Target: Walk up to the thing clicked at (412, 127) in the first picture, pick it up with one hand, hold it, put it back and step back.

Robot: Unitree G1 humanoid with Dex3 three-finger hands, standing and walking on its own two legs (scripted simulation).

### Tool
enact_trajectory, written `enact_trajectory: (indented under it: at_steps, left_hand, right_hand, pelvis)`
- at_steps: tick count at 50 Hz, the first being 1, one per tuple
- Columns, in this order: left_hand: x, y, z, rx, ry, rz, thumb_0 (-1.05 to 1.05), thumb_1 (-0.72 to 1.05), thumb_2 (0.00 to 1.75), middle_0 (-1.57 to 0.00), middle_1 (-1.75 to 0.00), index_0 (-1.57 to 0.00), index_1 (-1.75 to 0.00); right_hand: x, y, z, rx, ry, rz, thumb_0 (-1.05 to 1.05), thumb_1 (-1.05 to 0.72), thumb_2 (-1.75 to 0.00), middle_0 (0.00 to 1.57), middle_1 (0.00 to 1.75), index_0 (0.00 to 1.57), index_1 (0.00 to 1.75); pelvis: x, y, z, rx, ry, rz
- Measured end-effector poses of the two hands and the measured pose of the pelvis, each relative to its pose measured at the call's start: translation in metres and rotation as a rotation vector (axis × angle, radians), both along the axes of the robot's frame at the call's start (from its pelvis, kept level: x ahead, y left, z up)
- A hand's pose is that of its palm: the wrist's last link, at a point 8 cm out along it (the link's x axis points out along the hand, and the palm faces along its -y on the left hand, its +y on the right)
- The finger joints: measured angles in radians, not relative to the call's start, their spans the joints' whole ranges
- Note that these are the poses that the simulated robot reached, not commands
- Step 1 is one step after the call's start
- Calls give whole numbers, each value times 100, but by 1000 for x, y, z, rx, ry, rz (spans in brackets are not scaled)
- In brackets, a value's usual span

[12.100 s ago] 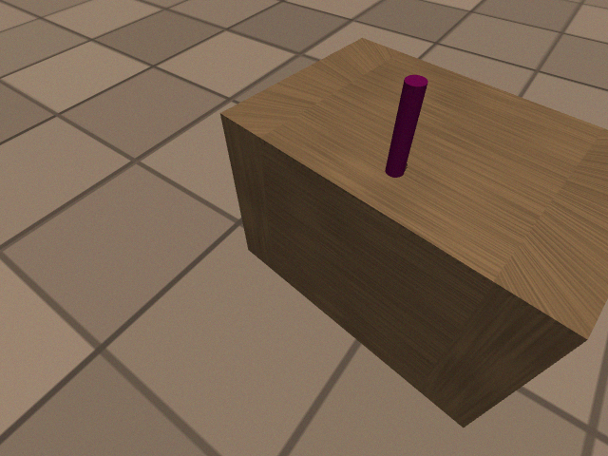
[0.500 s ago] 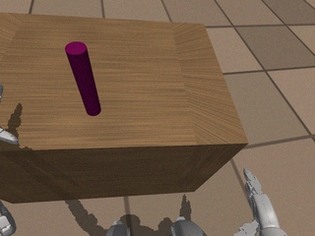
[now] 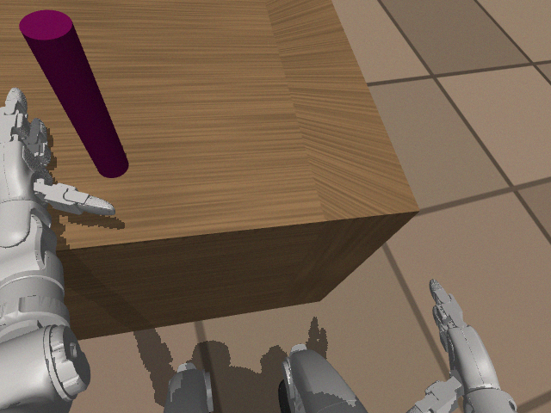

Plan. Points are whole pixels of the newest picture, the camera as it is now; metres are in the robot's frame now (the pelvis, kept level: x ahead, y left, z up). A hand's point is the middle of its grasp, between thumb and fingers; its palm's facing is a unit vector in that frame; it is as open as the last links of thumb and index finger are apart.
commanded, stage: close in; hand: left
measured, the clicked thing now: (87, 112) +0.51 +0.18 +0.10
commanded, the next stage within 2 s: rest palm in 0.34 s
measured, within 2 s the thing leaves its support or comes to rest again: leaves its support in 1.54 s
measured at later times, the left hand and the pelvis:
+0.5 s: hand (106, 158) +0.48 +0.17 +0.05, palm faces +0.08 -1.00 +0.03, open 17.6 cm; pelvis +0.00 +0.00 +0.00, yaw +0 degrees
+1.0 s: hand (103, 155) +0.48 +0.18 +0.05, palm faces +0.08 -1.00 +0.03, open 13.3 cm; pelvis +0.00 +0.00 +0.01, yaw +1 degrees
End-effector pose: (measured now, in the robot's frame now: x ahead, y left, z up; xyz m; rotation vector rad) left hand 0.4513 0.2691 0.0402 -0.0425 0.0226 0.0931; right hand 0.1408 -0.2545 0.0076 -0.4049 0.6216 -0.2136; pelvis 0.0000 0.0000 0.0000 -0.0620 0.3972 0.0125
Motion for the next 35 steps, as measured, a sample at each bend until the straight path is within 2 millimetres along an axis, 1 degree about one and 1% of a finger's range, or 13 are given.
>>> enact_trajectory:
  at_steps: [3,7,15,20,26,31,35]
  left_hand:
    - [-2,-6,4,3,2,-1,-1,-49,2,-3,-1,-5,-1]
    - [-5,-12,6,1,6,5,-1,-47,2,-3,0,-5,0]
    - [-4,-25,3,2,7,-3,-1,-48,2,-3,0,-5,0]
    - [0,-35,4,5,3,-12,-1,-52,1,-3,0,-5,0]
    - [1,-45,7,11,1,-10,-1,-55,1,-5,0,-6,0]
    - [-5,-43,6,14,5,9,-1,-58,0,-8,-1,-9,-1]
    - [-12,-37,4,20,9,25,-1,-56,2,-19,-8,-19,-7]
  right_hand:
    - [4,2,1,22,-19,3,-1,53,-5,6,5,6,5]
    - [8,2,7,28,-45,13,-1,53,-5,6,5,6,5]
    - [3,-6,17,-2,-40,15,-1,54,-5,6,5,6,5]
    - [0,-10,17,-10,-25,0,-1,53,-5,6,5,6,5]
    - [2,-11,14,5,-22,-19,-1,53,-5,6,5,6,5]
    - [3,-13,13,18,-20,-34,-1,52,-6,6,5,6,5]
    - [6,-11,15,24,-23,-26,-1,51,-6,6,5,6,5]
  pelvis:
    - [1,-1,0,3,-8,0]
    - [-1,-2,2,9,-19,2]
    - [-4,-5,3,15,-26,5]
    - [-3,-5,3,14,-25,5]
    - [0,-4,5,15,-25,1]
    - [2,-4,6,19,-31,-5]
    - [3,-4,7,22,-35,-2]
